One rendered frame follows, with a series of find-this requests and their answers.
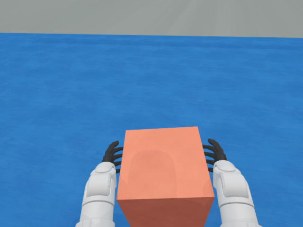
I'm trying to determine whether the right robot hand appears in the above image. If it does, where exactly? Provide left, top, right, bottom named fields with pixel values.
left=202, top=139, right=227, bottom=173

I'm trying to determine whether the left robot hand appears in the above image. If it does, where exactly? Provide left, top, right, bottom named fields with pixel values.
left=102, top=141, right=124, bottom=174

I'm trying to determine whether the carton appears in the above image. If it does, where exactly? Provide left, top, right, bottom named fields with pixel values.
left=116, top=126, right=215, bottom=227

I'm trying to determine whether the left robot forearm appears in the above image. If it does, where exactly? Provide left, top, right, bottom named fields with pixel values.
left=75, top=162, right=116, bottom=227

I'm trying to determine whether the right robot forearm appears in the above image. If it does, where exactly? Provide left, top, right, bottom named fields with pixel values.
left=213, top=160, right=262, bottom=227

